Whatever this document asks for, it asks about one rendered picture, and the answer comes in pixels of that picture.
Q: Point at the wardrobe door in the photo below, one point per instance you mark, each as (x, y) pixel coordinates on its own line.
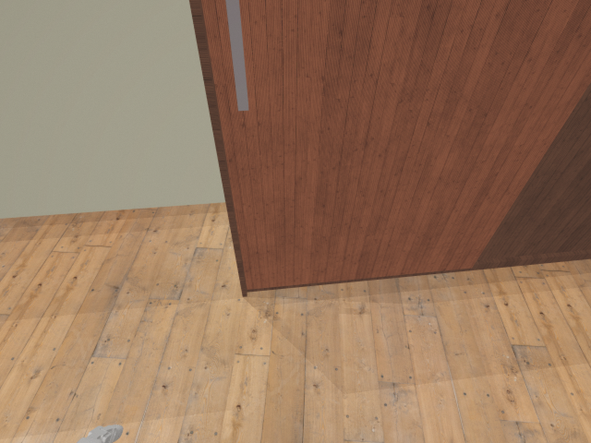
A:
(388, 137)
(552, 214)

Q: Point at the handle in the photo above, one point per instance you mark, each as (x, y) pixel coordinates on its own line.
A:
(236, 40)

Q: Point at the robot left hand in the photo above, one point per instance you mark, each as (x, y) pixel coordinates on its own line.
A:
(100, 434)

